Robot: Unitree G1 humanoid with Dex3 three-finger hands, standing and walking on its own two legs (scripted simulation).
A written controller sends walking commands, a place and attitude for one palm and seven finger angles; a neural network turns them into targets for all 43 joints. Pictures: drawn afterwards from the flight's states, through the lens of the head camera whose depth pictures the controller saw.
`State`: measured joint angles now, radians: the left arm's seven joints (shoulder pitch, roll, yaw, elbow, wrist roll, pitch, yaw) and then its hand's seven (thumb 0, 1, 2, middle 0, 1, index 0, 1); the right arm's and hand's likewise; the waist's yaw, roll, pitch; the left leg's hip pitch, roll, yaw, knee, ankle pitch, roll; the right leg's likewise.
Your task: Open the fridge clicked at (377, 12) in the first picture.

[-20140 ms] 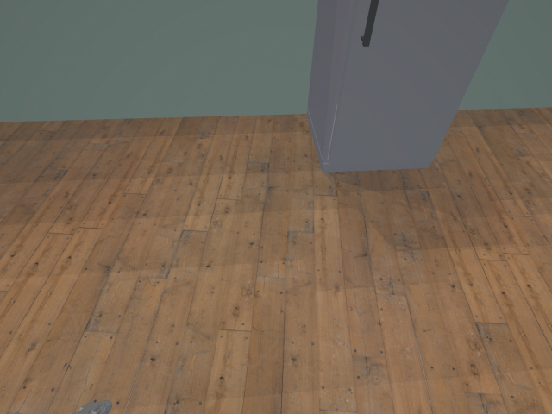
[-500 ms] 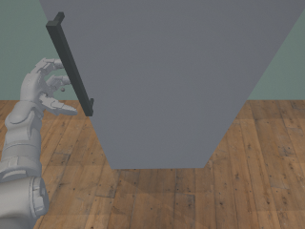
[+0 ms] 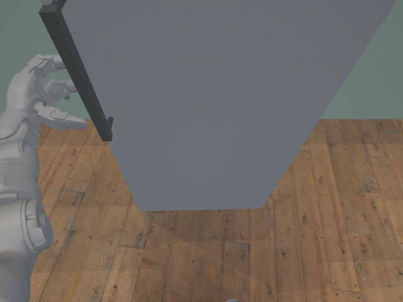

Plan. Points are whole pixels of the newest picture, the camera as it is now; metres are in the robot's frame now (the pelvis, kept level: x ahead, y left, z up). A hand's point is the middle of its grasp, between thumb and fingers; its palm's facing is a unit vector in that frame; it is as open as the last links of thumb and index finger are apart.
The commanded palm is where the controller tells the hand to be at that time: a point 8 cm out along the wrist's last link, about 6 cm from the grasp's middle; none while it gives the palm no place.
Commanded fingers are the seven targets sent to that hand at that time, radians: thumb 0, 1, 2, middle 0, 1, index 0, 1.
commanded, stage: feel for the door with the fingertips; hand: left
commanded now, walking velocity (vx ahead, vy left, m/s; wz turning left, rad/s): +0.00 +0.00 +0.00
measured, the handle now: (88, 82) +0.51 +0.21 +0.13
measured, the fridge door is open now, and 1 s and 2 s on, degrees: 0 0 0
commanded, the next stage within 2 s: slide the fingers in behind the handle in 0.10 s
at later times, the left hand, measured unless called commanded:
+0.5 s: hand (65, 95) +0.47 +0.24 +0.14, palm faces -0.02 -1.00 +0.00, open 13.8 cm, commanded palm +0.44 +0.28 +0.14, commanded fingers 0.00 -0.50 0.30 -0.30 -1.20 -0.30 -1.20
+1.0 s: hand (81, 97) +0.47 +0.21 +0.14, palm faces -0.01 -1.00 -0.01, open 14.0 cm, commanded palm +0.45 +0.26 +0.14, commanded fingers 0.00 -0.50 0.30 -0.30 -1.20 -0.30 -1.20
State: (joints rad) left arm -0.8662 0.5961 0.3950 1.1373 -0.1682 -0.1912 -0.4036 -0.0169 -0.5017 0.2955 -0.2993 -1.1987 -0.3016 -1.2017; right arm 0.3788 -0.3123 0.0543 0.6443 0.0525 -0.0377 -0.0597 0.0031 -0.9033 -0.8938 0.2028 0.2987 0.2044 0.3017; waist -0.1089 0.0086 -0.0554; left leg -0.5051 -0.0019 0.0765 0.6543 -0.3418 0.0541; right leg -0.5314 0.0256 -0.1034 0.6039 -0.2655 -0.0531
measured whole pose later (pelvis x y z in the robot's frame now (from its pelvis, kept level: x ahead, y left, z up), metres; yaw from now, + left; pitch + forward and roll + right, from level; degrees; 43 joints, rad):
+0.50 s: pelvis +0.01 +0.01 +0.00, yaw -1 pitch +12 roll -2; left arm -0.81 0.58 0.40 1.07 -0.18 -0.20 -0.41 -0.02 -0.50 0.30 -0.32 -1.21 -0.33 -1.22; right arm 0.41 -0.30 0.05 0.62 0.05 -0.02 -0.04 0.00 -0.90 -0.89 0.20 0.30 0.20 0.30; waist -0.11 0.02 -0.09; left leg -0.51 0.00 0.09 0.66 -0.36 0.06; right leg -0.54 0.03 -0.09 0.60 -0.27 -0.04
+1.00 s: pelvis +0.01 +0.01 +0.00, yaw +0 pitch +10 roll -1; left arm -0.80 0.47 0.32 1.01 -0.17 -0.18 -0.31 -0.02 -0.50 0.30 -0.30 -1.20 -0.30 -1.20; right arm 0.37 -0.29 0.05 0.63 0.05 -0.04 -0.04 0.00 -0.90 -0.89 0.20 0.30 0.20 0.30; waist -0.08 0.02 -0.07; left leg -0.47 -0.01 0.08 0.64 -0.35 0.06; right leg -0.49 0.02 -0.10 0.59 -0.27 -0.04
